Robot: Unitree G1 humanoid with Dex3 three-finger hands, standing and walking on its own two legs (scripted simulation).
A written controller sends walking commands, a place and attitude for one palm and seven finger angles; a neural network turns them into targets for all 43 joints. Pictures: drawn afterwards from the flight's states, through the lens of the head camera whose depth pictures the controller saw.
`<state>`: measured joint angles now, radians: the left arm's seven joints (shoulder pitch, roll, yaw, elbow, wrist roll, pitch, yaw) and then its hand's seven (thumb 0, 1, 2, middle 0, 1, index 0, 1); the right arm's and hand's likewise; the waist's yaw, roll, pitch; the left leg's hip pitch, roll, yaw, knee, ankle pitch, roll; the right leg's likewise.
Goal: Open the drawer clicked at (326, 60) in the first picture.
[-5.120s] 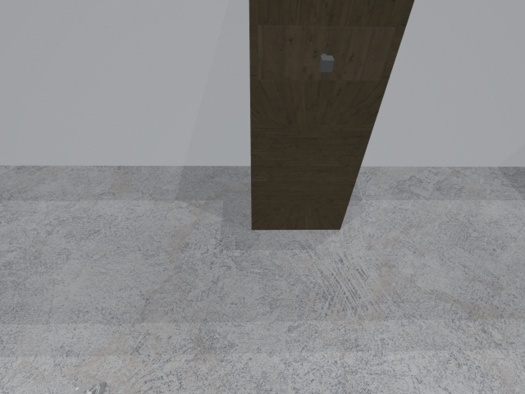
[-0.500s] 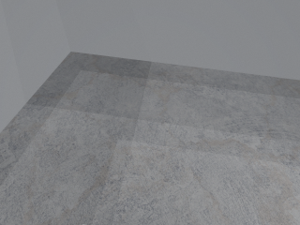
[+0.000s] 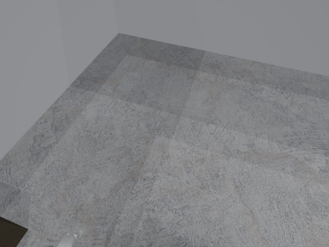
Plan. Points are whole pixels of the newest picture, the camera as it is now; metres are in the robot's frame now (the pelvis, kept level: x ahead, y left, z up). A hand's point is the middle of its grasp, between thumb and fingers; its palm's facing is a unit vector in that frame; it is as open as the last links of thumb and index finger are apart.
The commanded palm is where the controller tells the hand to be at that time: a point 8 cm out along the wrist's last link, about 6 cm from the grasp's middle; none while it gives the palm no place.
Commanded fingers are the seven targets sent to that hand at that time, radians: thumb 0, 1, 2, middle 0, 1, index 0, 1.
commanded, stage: turn to face it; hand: left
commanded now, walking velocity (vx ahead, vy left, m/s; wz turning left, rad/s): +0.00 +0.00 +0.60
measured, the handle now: out of the picture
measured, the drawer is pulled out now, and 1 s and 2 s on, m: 0.00 0.00 0.00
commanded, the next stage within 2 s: take the last steps up to it in 1.90 s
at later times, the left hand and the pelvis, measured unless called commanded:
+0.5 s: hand out of the picture -0.06 +0.17 -0.17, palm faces +0.36 -0.89 -0.27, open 7.4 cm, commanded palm none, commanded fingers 0.00 0.90 0.90 -0.20 -0.30 -0.20 -0.30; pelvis -0.02 -0.03 +0.00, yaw +20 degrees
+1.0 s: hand out of the picture -0.01 +0.21 -0.15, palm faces +0.58 -0.76 -0.29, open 7.4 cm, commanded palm none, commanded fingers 0.00 0.90 0.90 -0.20 -0.30 -0.20 -0.30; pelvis -0.01 -0.04 -0.01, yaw +36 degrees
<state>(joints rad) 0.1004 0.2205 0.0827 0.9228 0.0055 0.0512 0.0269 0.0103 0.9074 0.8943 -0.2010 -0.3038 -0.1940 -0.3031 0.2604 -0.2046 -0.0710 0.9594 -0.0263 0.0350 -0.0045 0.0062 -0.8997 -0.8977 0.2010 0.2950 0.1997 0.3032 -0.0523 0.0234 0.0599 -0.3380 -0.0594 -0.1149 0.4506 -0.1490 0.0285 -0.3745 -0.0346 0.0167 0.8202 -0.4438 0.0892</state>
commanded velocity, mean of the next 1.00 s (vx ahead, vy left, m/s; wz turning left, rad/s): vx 0.00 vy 0.00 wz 0.60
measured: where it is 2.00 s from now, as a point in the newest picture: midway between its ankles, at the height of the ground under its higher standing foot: outside the picture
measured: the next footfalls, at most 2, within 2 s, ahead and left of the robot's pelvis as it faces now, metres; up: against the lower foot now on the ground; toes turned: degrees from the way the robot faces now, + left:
right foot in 0.08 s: +0.02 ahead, -0.14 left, +0.00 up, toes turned +3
left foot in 0.56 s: -0.03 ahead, +0.11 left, +0.00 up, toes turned +28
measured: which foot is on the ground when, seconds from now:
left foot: down 0.00-0.08, up 0.10-0.54, down 0.56-1.00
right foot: up 0.00-0.06, down 0.08-0.56, up 0.58-0.98, down 1.00-1.00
